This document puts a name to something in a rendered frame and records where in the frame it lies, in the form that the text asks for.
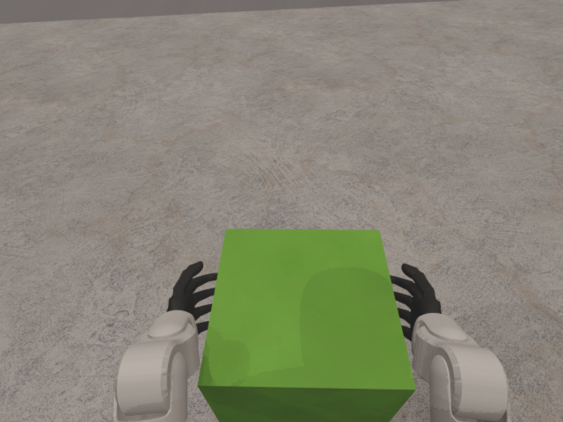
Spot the carton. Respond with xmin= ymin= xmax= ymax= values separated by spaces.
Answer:
xmin=197 ymin=229 xmax=416 ymax=422

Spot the robot left forearm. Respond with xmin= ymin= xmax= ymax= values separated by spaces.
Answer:
xmin=112 ymin=310 xmax=200 ymax=422

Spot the robot right forearm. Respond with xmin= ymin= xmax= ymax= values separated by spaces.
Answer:
xmin=412 ymin=313 xmax=512 ymax=422

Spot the right robot hand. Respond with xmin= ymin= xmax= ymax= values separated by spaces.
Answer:
xmin=390 ymin=264 xmax=442 ymax=342

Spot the left robot hand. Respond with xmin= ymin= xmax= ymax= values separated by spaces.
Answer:
xmin=166 ymin=261 xmax=218 ymax=335

